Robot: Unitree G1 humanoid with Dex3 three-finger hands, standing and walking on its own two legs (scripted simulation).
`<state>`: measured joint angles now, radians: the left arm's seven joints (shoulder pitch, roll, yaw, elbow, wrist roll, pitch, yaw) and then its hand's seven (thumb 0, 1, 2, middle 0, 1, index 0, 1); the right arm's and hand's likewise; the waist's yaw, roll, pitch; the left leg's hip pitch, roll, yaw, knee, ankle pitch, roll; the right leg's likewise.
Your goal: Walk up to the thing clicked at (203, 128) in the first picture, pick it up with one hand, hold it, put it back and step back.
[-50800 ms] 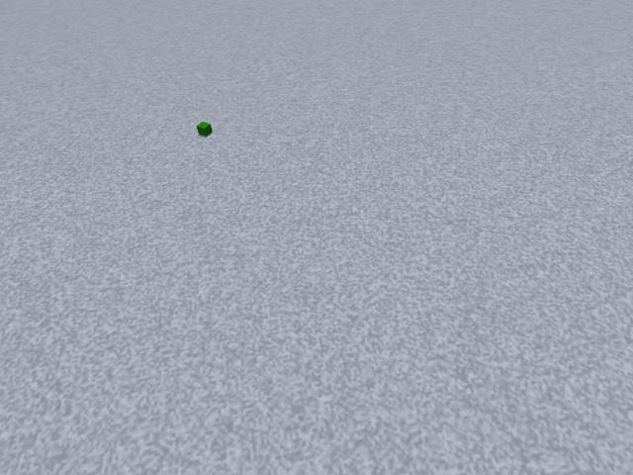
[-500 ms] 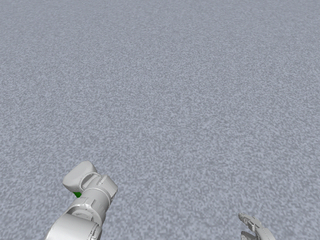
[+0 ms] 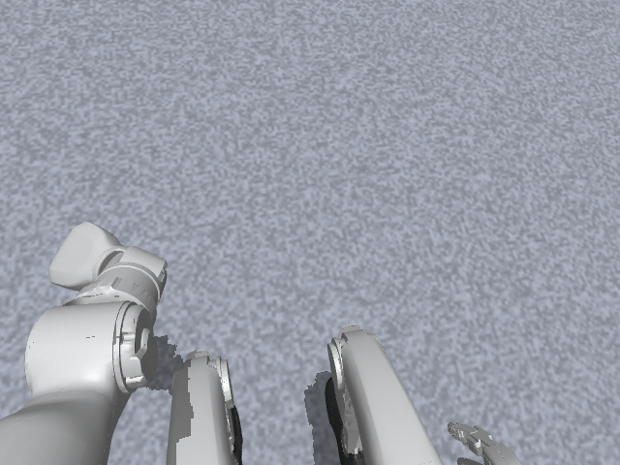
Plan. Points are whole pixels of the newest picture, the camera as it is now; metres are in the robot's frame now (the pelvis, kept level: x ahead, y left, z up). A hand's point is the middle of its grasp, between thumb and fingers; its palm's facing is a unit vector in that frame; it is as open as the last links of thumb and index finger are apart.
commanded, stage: crouch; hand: left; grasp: from above
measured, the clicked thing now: (111, 275) +0.42 +0.25 -0.17
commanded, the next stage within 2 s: lower in 1.14 s
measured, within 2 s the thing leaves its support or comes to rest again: neither
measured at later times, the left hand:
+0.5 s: hand (145, 274) +0.45 +0.23 -0.28, palm faces -0.28 -0.37 -0.89, open 6.7 cm
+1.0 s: hand (154, 275) +0.47 +0.24 -0.36, palm faces -0.25 -0.37 -0.90, open 6.3 cm
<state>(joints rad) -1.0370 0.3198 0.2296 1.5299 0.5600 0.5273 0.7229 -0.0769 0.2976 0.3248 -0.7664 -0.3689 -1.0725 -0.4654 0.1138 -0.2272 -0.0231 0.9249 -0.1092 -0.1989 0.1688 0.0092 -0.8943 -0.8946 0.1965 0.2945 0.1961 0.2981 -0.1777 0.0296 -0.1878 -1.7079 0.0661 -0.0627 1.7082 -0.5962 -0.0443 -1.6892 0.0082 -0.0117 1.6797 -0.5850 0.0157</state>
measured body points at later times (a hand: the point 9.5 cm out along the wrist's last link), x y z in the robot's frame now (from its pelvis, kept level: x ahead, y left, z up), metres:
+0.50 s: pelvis -0.01 +0.01 -0.14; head +0.21 +0.02 +0.25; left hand +0.46 +0.25 -0.23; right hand -0.01 -0.26 -0.26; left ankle +0.07 +0.14 -0.50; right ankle +0.08 -0.13 -0.50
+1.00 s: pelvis -0.01 +0.01 -0.21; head +0.24 +0.01 +0.16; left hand +0.48 +0.25 -0.31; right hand -0.03 -0.25 -0.33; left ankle +0.07 +0.14 -0.50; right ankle +0.08 -0.13 -0.50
